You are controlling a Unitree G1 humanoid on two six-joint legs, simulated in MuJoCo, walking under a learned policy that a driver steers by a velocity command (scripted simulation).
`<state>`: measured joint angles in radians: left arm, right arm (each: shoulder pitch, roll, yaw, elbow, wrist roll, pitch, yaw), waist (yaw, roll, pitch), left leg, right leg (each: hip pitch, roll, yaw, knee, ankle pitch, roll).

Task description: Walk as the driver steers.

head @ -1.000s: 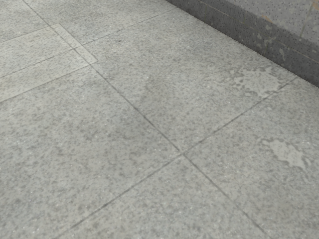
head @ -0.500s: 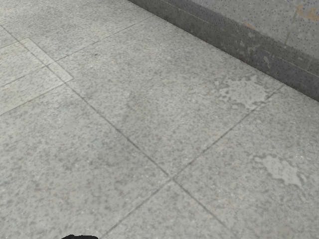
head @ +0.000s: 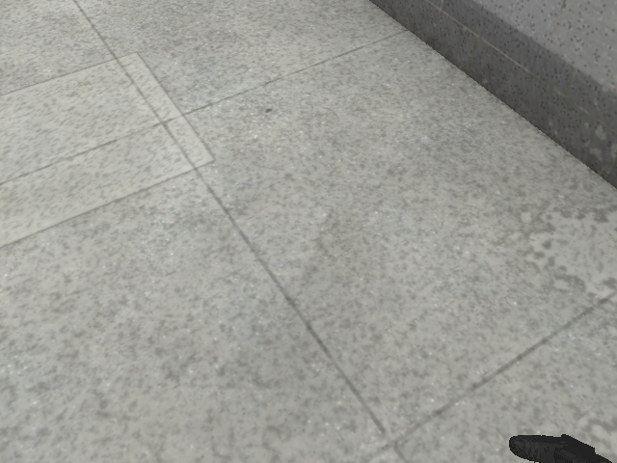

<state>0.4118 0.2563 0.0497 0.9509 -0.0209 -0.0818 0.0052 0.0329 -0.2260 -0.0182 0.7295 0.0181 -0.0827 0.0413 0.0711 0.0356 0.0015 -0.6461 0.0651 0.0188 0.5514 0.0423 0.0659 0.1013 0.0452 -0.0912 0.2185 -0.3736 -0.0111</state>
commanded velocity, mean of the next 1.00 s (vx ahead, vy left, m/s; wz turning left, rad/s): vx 0.50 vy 0.00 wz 0.50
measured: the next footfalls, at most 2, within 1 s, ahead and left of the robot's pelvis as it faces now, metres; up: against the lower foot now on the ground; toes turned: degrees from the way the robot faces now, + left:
left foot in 0.04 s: +0.23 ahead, +0.11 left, +0.00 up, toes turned +3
right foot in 0.54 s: +0.51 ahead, -0.05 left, +0.00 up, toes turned +20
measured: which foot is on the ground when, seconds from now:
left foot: up 0.00-0.02, down 0.04-0.54, up 0.56-1.00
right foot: down 0.00-0.04, up 0.06-0.52, down 0.54-1.00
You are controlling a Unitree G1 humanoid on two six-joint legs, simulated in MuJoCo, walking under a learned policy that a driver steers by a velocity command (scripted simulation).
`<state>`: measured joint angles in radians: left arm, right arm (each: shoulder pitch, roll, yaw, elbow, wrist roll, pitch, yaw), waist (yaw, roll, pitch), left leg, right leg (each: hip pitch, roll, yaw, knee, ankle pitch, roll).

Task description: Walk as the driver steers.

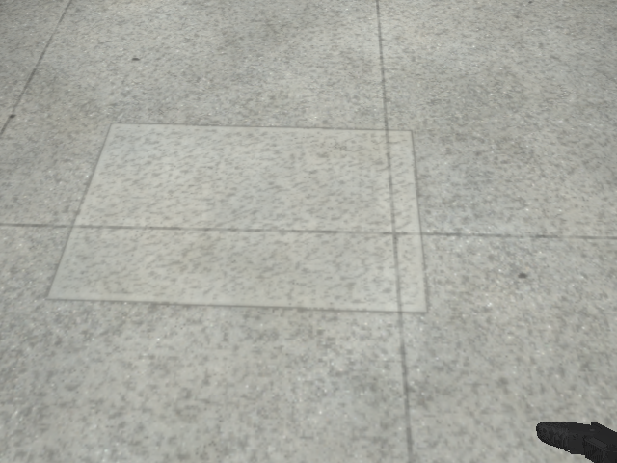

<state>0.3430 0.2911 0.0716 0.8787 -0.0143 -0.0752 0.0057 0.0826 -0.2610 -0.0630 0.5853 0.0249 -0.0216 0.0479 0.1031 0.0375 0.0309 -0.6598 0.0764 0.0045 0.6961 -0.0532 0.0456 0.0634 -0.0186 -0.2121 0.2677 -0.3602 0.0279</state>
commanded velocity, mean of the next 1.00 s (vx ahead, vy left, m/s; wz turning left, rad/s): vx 0.29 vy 0.00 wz -0.04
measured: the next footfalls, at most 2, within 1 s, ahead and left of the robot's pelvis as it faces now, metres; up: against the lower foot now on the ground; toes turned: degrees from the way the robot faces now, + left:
left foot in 0.06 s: +0.21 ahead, +0.12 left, +0.00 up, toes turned +4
right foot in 0.58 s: +0.49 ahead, -0.10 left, +0.00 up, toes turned -6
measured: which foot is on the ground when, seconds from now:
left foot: up 0.00-0.04, down 0.06-0.58, up 0.60-0.90, down 0.92-1.00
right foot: down 0.00-0.06, up 0.08-0.56, down 0.58-1.00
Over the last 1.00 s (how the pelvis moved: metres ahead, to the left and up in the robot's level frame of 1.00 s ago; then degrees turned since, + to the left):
0.54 0.10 0.01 32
